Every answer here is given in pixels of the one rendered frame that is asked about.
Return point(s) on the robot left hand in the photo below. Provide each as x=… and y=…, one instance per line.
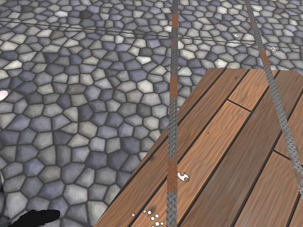
x=35, y=218

